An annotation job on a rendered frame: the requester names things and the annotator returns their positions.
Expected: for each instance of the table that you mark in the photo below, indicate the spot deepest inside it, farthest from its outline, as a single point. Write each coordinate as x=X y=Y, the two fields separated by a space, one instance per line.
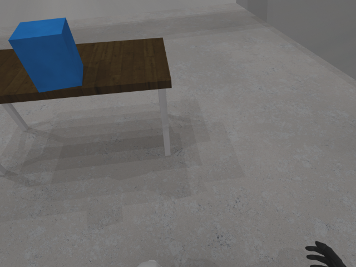
x=108 y=67

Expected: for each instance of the right robot hand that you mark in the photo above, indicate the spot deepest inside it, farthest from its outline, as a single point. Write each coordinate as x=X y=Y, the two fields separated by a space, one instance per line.
x=330 y=258

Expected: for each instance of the carton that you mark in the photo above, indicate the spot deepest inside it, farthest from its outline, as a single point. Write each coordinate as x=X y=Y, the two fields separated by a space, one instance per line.
x=47 y=50

